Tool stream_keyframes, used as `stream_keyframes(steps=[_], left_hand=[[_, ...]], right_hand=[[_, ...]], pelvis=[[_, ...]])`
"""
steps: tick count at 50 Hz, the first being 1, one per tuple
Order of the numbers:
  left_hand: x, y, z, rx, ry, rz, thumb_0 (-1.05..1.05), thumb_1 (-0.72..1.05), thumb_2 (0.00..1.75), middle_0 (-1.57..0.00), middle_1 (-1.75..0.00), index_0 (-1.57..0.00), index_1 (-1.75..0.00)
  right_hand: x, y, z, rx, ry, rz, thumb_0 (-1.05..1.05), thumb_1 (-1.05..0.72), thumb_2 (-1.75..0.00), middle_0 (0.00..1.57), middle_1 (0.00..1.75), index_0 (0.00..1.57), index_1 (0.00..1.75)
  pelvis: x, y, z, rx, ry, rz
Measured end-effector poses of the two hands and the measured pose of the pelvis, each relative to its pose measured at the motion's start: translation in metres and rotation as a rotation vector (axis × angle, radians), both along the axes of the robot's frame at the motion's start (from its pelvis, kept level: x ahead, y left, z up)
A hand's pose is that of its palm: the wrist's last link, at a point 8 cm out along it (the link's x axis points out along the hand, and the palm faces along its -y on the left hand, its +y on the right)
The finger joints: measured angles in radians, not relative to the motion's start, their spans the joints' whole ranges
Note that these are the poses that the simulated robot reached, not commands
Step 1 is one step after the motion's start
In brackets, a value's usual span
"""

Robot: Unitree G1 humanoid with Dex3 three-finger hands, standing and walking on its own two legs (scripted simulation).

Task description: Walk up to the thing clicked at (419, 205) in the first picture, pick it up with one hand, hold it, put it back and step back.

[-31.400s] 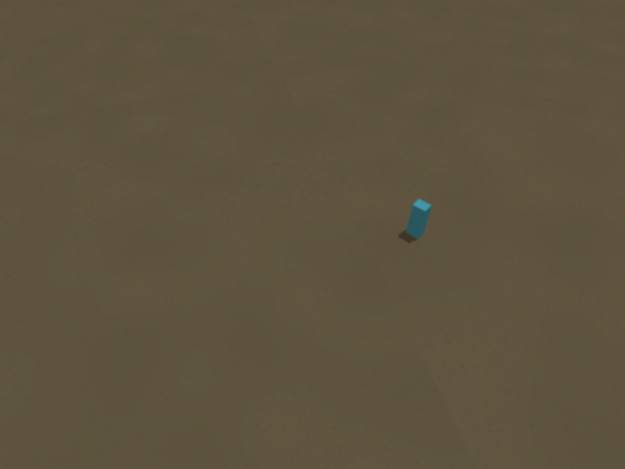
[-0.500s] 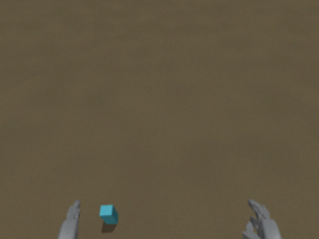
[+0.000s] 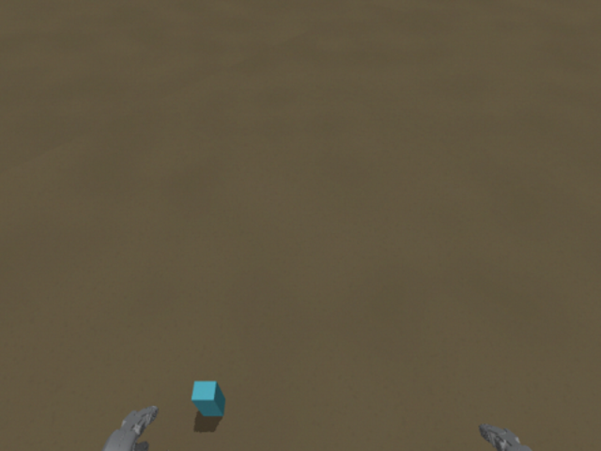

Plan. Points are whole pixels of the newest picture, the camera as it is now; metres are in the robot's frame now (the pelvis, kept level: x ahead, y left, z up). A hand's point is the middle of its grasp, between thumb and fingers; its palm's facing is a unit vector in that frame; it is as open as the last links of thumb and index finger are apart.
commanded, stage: stand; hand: left
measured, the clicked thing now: (209, 399) +0.38 +0.29 -0.66
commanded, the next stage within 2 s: none
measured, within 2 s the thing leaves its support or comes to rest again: neither
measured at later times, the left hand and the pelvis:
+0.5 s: hand out of the picture +0.04 +0.25 -0.12, palm faces -0.02 -0.94 -0.35, open 7.4 cm; pelvis -0.01 +0.01 +0.04, yaw +0 degrees
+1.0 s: hand out of the picture +0.04 +0.24 -0.12, palm faces -0.03 -0.94 -0.34, open 7.4 cm; pelvis -0.01 -0.01 +0.04, yaw +0 degrees
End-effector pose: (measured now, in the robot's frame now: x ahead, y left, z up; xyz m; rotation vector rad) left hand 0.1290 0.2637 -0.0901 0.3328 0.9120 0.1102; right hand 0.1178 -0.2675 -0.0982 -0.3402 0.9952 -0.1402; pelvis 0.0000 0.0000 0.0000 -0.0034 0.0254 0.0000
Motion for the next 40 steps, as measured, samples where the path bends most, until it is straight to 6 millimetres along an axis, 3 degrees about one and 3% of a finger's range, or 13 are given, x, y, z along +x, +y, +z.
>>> stream_keyframes(steps=[7, 17, 26, 40], left_hand=[[-0.038, 0.027, -0.004, 0.024, 0.15, 0.071, 0.0, 0.83, 0.89, -0.21, -0.29, -0.2, -0.3], [-0.079, 0.036, 0.001, 0.029, 0.291, 0.129, 0.01, 0.89, 0.9, -0.21, -0.3, -0.2, -0.3], [-0.094, 0.034, 0.005, 0.03, 0.324, 0.146, 0.01, 0.9, 0.9, -0.21, -0.3, -0.2, -0.3], [-0.103, 0.027, 0.006, 0.032, 0.348, 0.147, 0.0, 0.9, 0.9, -0.21, -0.3, -0.2, -0.3]], right_hand=[[-0.033, -0.01, 0.006, -0.021, 0.113, -0.059, 0.01, -0.91, -0.9, 0.2, 0.3, 0.2, 0.3], [-0.057, 0.001, 0.005, 0.022, 0.213, -0.083, 0.01, -0.91, -0.9, 0.2, 0.3, 0.2, 0.3], [-0.062, 0.001, 0.005, 0.04, 0.219, -0.09, 0.01, -0.91, -0.9, 0.2, 0.3, 0.2, 0.3], [-0.079, -0.018, 0.007, 0.027, 0.255, -0.111, 0.01, -0.91, -0.9, 0.2, 0.3, 0.2, 0.3]], pelvis=[[0.002, 0.008, 0.015, -0.002, -0.037, -0.003], [0.0, 0.012, 0.031, 0.004, -0.076, 0.002], [-0.008, 0.01, 0.036, 0.009, -0.095, 0.005], [-0.017, 0.0, 0.038, 0.005, -0.09, 0.006]])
